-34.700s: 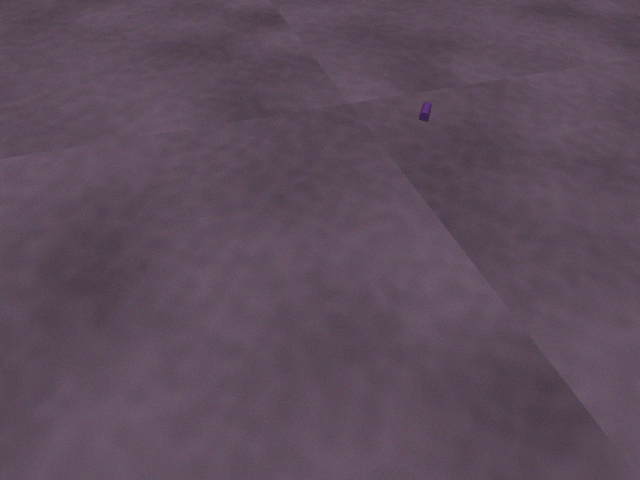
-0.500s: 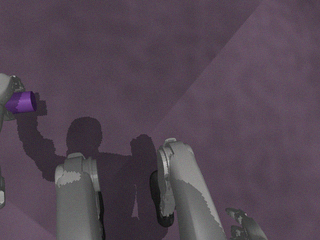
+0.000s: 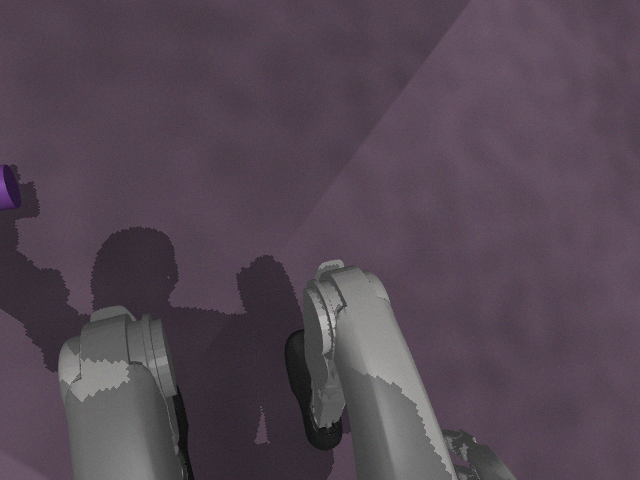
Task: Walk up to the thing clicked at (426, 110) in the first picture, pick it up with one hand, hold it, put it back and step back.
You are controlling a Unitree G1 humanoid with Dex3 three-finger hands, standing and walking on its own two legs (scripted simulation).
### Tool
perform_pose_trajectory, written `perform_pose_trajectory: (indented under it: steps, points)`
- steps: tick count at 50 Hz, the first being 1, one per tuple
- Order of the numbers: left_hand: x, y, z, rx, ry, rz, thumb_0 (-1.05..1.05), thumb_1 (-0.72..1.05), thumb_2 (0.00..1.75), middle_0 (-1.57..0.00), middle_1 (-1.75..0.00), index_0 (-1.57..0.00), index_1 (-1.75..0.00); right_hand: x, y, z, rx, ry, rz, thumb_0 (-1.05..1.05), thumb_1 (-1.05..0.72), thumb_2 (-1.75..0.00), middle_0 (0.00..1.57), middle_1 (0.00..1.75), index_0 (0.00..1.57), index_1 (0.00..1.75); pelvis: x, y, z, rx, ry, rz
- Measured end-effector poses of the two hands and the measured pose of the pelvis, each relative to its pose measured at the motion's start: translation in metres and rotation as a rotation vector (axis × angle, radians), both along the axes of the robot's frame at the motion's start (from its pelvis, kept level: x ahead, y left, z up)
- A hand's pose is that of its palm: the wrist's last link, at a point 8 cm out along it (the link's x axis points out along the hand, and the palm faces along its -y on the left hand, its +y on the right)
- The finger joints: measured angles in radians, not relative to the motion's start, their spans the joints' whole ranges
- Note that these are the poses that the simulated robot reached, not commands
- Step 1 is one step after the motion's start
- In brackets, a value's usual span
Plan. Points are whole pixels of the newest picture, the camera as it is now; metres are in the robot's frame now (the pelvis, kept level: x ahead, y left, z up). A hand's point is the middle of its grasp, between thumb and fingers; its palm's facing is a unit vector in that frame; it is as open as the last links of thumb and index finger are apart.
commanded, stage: crouch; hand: left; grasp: from above
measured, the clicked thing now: out of the picture +0.47 +0.34 -0.21
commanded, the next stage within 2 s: lower in 0.02 s
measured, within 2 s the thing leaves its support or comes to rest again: rests again in 2.00 s
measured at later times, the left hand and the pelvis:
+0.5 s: hand out of the picture +0.46 +0.32 -0.23, palm faces -0.49 -0.09 -0.87, open 8.1 cm; pelvis +0.00 +0.00 -0.03, yaw -2 degrees
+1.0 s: hand out of the picture +0.47 +0.31 -0.27, palm faces -0.48 -0.10 -0.87, open 8.0 cm; pelvis +0.01 +0.00 -0.04, yaw -4 degrees
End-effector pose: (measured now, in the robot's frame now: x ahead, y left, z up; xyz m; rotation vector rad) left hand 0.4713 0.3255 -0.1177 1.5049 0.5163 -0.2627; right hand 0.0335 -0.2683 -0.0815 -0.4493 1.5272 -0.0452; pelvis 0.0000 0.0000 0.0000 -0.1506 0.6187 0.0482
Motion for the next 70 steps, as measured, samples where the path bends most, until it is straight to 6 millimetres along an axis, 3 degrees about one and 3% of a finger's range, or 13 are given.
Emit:
perform_pose_trajectory:
  steps: [19,47,70]
  points:
    - [0.003,0.004,-0.038,-0.027,0.023,-0.011,0.00,0.29,0.15,-0.91,-0.25,-0.94,-0.21,0.009,0.000,-0.007,-0.023,0.017,0.052,0.00,-0.90,-0.90,0.21,0.30,0.20,0.30,0.003,0.003,-0.017,-0.026,-0.019,-0.009]
    - [0.011,-0.008,-0.090,-0.027,0.011,0.013,0.00,0.33,0.11,-0.91,-0.22,-0.94,-0.18,0.001,0.006,-0.018,-0.018,0.034,0.102,0.00,-0.89,-0.89,0.21,0.30,0.20,0.30,0.005,0.002,-0.039,-0.046,-0.055,-0.037]
    - [0.005,-0.005,-0.107,-0.035,0.008,0.003,0.00,0.34,0.09,-0.92,-0.19,-0.95,-0.15,0.013,0.007,-0.009,-0.035,0.013,0.196,0.00,-0.89,-0.90,0.21,0.30,0.20,0.30,0.003,0.005,-0.042,-0.074,-0.092,-0.048]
